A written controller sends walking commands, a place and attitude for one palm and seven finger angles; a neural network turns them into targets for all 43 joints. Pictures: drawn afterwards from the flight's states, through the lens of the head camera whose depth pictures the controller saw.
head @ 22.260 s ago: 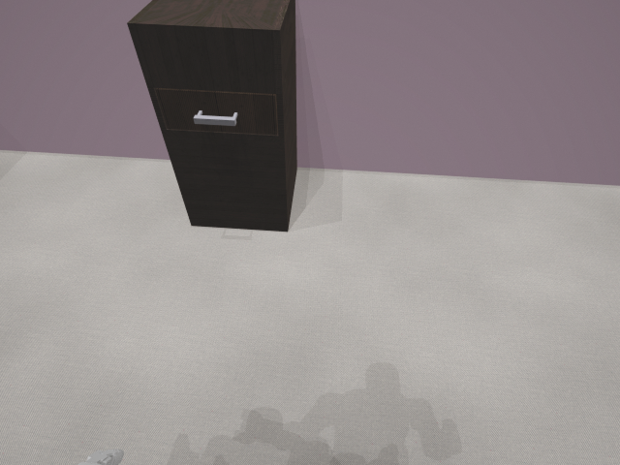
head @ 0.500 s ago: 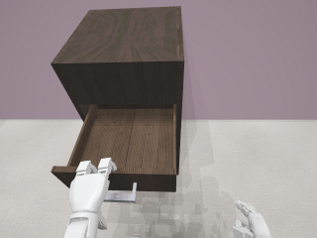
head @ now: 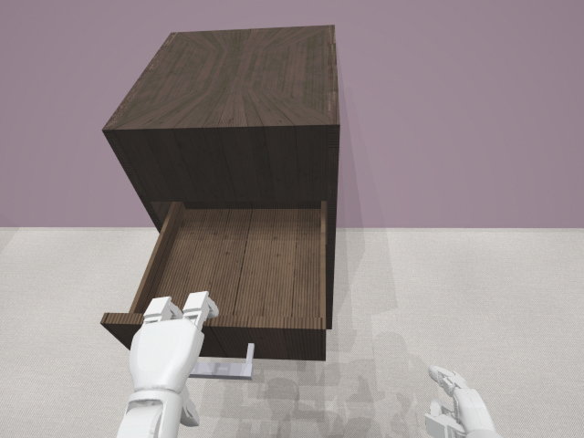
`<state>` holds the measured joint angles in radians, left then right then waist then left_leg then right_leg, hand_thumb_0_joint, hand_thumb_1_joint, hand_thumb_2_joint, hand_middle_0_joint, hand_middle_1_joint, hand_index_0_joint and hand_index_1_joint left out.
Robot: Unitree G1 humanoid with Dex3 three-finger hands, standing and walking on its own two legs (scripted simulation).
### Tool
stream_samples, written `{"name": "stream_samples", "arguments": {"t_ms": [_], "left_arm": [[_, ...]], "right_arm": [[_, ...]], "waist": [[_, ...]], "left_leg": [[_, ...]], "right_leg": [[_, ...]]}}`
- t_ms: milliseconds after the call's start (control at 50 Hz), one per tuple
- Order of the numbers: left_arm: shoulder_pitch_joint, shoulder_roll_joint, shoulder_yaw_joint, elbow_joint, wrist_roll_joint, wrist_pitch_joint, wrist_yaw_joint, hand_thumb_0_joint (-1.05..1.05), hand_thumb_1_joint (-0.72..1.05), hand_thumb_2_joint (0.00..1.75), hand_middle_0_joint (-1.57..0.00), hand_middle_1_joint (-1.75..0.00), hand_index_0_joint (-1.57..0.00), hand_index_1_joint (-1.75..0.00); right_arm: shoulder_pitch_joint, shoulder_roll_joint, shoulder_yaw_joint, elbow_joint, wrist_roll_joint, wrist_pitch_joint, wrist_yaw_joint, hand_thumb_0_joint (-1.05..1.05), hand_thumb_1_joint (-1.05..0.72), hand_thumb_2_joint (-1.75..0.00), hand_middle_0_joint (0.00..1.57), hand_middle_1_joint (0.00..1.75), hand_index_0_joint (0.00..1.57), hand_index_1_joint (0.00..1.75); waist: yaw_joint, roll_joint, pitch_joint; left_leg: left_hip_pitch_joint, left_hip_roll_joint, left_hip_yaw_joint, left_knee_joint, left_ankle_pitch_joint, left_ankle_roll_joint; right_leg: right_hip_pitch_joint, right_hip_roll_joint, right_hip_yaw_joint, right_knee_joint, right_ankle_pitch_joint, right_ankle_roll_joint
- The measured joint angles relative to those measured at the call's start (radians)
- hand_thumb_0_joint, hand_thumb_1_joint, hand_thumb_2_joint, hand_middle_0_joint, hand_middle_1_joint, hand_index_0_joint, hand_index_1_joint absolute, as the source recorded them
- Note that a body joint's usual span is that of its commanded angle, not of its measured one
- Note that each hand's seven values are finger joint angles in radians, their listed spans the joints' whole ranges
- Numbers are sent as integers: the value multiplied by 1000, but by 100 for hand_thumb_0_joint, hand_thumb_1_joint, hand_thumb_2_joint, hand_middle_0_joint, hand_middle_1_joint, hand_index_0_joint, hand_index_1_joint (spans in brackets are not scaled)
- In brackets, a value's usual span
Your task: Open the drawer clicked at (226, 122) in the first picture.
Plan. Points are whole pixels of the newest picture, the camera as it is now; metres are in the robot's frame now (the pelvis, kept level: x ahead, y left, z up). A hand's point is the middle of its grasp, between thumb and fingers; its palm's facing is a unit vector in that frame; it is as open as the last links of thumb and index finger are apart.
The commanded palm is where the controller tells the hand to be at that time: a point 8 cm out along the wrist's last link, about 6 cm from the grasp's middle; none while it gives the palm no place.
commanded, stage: draw the hand back to the body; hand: left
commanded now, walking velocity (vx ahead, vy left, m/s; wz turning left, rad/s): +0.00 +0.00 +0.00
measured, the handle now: (216, 359) +0.28 +0.18 -0.15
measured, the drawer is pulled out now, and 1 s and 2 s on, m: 0.29 0.29 0.29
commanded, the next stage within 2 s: step back with the hand held close in 1.60 s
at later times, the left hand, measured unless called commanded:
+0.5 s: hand (135, 353) +0.21 +0.22 +0.05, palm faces +0.05 -0.14 -0.99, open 13.8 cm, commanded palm +0.18 +0.22 +0.11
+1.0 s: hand (90, 309) +0.22 +0.22 +0.16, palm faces +0.30 -0.88 -0.37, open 12.1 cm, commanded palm +0.17 +0.27 +0.18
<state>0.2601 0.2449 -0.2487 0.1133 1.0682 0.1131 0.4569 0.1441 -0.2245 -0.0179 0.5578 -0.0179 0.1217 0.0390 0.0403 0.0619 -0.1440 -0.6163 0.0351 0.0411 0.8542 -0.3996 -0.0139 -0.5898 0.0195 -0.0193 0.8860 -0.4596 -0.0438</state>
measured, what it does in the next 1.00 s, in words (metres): stands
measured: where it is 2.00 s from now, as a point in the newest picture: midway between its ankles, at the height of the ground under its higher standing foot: outside the picture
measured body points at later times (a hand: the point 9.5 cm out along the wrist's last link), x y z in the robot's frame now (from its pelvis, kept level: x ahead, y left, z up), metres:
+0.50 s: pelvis +0.01 +0.01 +0.01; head +0.02 -0.04 +0.46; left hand +0.20 +0.22 +0.11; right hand +0.22 -0.21 -0.08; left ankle +0.01 +0.13 -0.70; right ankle -0.01 -0.09 -0.70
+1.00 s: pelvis +0.03 +0.01 +0.04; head +0.03 -0.01 +0.49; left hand +0.20 +0.27 +0.18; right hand +0.22 -0.20 -0.05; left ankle +0.01 +0.13 -0.70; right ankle -0.01 -0.09 -0.70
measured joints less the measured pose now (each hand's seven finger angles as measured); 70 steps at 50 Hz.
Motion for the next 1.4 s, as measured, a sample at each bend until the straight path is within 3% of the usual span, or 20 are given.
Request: {"name": "stream_samples", "arguments": {"t_ms": [120,200,300,380,480,620,660,680,700,740,800,860,960,1400], "left_arm": [[18,22,34,-42,-4,-28,2,0,-49,30,-32,-120,-33,-120],[54,42,68,-96,-26,-13,-3,0,-48,30,-32,-120,-32,-120],[94,61,83,-152,-62,3,-57,0,-48,30,-32,-120,-32,-120],[127,82,95,-203,-69,-22,-97,0,-49,30,-32,-120,-32,-120],[159,105,119,-265,-74,-55,-115,0,-49,30,-32,-120,-32,-120],[202,137,180,-326,-109,-57,-154,0,-49,30,-32,-120,-32,-120],[205,91,206,-354,-470,-62,-201,0,-48,30,-32,-120,-32,-120],[211,59,224,-366,-628,-68,-227,0,-48,31,-31,-119,-32,-119],[222,31,239,-382,-752,-75,-248,0,-47,31,-31,-119,-32,-119],[248,2,256,-419,-912,-96,-276,0,-44,32,-31,-117,-32,-117],[276,2,279,-471,-1026,-130,-298,0,-38,35,-31,-113,-31,-113],[288,19,319,-505,-1073,-155,-311,0,-30,38,-30,-108,-30,-108],[305,38,382,-536,-1103,-173,-326,0,-15,45,-29,-98,-29,-98],[295,82,550,-606,-1137,-198,-335,1,60,77,-23,-49,-23,-49]], "right_arm": [[-2,-1,-6,4,-3,-4,-7,1,-90,-90,20,30,20,30],[-1,-5,-8,7,4,-3,-8,1,-90,-90,20,30,20,30],[3,-11,-1,5,11,-8,-13,1,-90,-90,20,30,20,30],[2,-12,4,-1,9,-18,-16,1,-90,-90,20,30,20,30],[-5,-11,5,-8,8,-28,-14,1,-90,-90,20,30,20,30],[-13,-6,16,-6,15,-32,-12,1,-90,-90,20,30,20,30],[-7,-4,18,-21,34,-60,-32,1,-90,-90,20,30,20,30],[6,0,25,-31,38,-84,-50,1,-90,-90,20,30,20,30],[20,4,35,-40,40,-107,-70,1,-90,-90,20,30,20,30],[49,11,55,-49,37,-153,-103,1,-90,-90,20,30,20,30],[76,17,71,-39,32,-204,-129,1,-90,-90,20,30,20,30],[84,17,72,-18,30,-229,-133,1,-90,-90,20,30,20,30],[80,7,57,13,30,-240,-125,1,-90,-90,20,30,20,30],[18,8,37,47,37,-226,-114,1,-90,-90,20,30,20,30]], "waist": [[3,-2,3],[4,6,3],[11,12,8],[20,12,18],[31,19,28],[42,21,32],[28,32,76],[23,31,93],[17,27,104],[7,16,118],[-4,2,130],[-8,-4,137],[-8,0,145],[23,13,137]], "left_leg": [[4,3,2,-2,-1,-1],[29,4,5,-18,1,0],[71,0,8,-54,12,3],[100,-1,8,-78,20,4],[127,-1,10,-95,23,6],[168,-3,14,-131,33,9],[221,-6,3,-149,36,12],[251,-8,1,-165,40,12],[280,-11,0,-182,44,12],[327,-15,-4,-218,53,11],[377,-16,-13,-263,67,10],[407,-16,-16,-298,80,9],[432,-18,-13,-340,96,11],[473,-19,-12,-395,121,13]], "right_leg": [[3,4,3,-3,1,-1],[28,5,6,-21,6,1],[68,2,8,-56,17,5],[99,1,9,-83,26,6],[128,2,11,-105,33,9],[169,1,15,-143,45,13],[232,-1,5,-172,51,16],[263,-3,3,-191,54,17],[293,-5,1,-209,58,19],[343,-7,-3,-246,67,20],[401,-7,-12,-301,83,20],[435,-6,-15,-345,99,20],[462,-7,-12,-393,120,23],[507,-7,-12,-458,151,26]]}}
